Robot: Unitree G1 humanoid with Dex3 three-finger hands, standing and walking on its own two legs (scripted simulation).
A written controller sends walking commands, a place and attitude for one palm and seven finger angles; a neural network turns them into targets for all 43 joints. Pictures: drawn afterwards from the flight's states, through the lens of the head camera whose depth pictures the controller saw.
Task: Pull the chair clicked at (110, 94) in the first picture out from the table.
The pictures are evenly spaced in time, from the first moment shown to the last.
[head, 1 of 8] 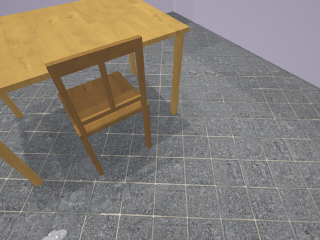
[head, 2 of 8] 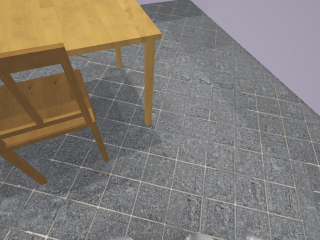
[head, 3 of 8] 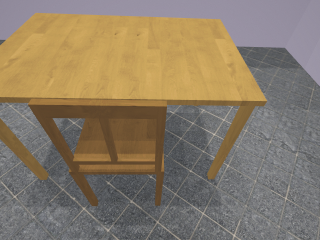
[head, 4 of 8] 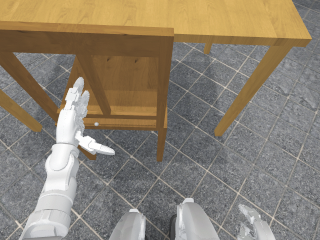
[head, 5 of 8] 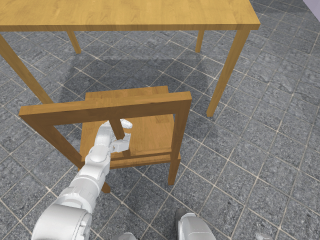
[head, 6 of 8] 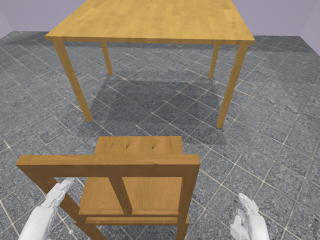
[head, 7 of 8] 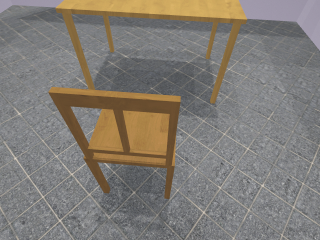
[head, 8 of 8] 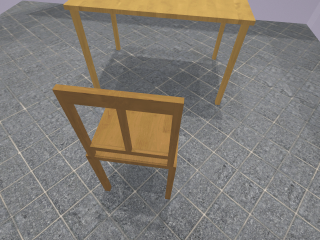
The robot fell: no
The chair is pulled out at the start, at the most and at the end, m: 0.00 0.73 0.71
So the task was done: yes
